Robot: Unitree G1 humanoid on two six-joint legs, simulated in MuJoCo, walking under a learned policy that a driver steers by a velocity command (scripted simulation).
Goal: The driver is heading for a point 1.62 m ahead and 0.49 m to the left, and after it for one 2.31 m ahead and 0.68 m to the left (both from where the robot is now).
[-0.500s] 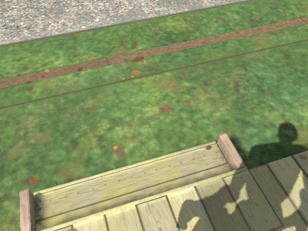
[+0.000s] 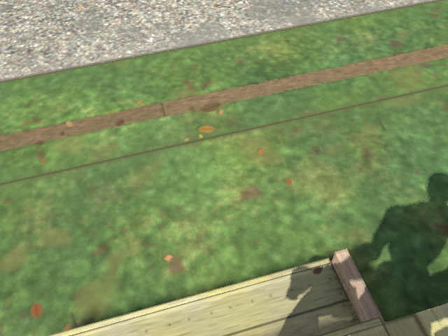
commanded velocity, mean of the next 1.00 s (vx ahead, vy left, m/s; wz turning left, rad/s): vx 0.06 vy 0.00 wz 0.40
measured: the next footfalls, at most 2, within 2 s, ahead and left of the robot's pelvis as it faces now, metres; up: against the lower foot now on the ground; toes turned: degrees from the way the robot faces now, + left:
left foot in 0.22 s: +0.16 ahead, +0.13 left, +0.00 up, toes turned +6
right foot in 0.56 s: +0.10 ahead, -0.12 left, +0.00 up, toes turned +14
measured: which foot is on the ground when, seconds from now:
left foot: up 0.00-0.20, down 0.22-0.58, up 0.60-1.00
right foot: down 0.00-0.24, up 0.26-0.54, down 0.56-1.00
